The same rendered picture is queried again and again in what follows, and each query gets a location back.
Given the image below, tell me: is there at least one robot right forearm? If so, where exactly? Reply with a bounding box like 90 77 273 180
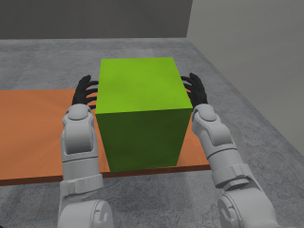
191 104 277 221

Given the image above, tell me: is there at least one robot right upper arm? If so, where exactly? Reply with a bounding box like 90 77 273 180
218 187 295 228

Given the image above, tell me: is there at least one table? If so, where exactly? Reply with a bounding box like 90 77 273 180
0 88 212 228

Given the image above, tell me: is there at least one left robot hand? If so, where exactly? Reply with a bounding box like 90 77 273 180
71 75 99 109

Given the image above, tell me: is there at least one robot left forearm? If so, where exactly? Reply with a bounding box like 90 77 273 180
57 104 104 228

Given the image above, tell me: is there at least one carton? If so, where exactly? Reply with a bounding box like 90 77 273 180
95 57 193 173

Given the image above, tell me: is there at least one right robot hand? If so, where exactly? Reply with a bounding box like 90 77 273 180
180 72 208 112

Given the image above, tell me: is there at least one robot left upper arm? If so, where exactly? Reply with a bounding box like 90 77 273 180
58 199 114 228

